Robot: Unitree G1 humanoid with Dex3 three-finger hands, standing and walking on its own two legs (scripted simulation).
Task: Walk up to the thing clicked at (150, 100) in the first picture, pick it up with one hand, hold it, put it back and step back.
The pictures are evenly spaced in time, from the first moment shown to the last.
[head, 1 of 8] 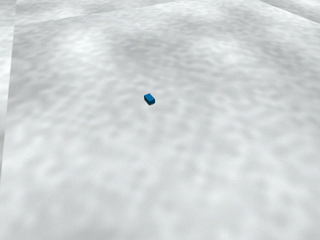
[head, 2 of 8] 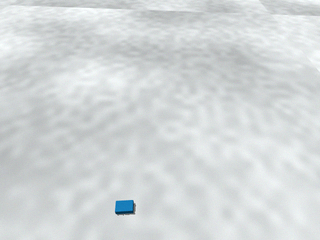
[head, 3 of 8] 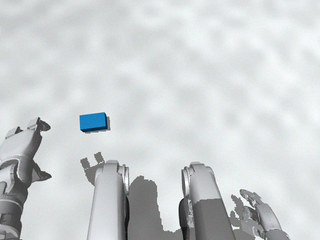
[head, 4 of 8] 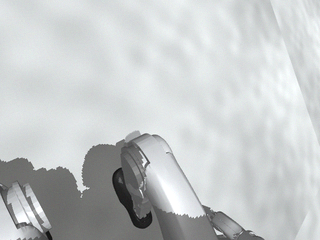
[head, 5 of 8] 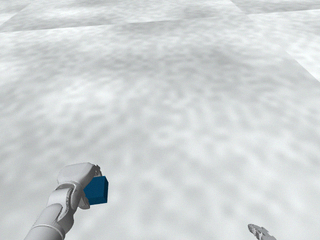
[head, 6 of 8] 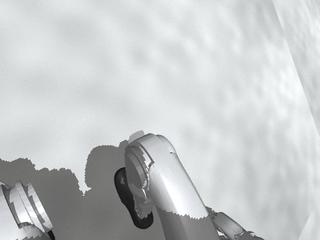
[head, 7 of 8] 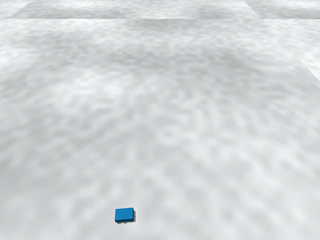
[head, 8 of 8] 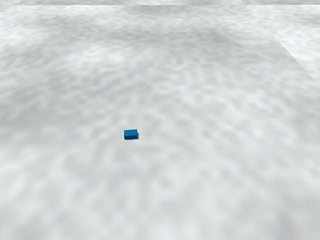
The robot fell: no
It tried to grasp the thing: yes
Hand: left
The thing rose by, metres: 0.69
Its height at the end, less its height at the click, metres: +0.00
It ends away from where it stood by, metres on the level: 0.01
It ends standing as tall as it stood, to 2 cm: yes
